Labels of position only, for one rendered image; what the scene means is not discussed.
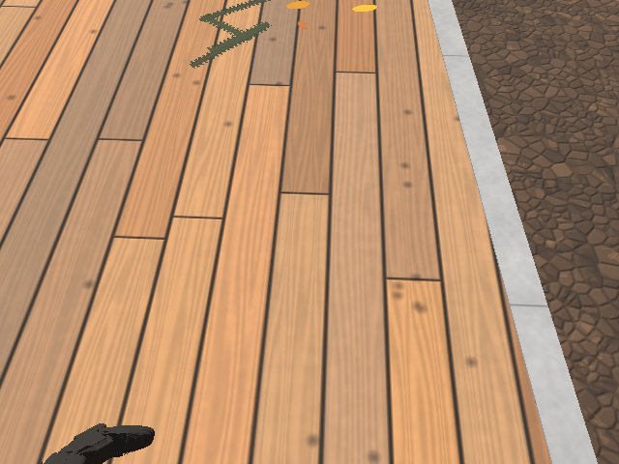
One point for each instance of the left robot hand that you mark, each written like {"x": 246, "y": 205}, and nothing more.
{"x": 99, "y": 443}

